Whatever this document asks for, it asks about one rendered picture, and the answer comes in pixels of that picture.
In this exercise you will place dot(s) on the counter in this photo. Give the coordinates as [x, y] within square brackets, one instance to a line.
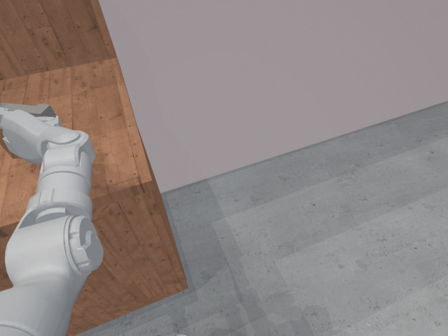
[60, 53]

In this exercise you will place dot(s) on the left robot forearm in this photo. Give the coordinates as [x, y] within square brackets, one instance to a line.
[64, 181]

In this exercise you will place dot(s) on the left robot upper arm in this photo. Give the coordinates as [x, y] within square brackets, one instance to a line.
[49, 264]

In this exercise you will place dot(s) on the robot left hand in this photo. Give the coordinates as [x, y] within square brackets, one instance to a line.
[21, 131]

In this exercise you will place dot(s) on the tap lever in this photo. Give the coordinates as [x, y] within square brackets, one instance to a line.
[38, 111]

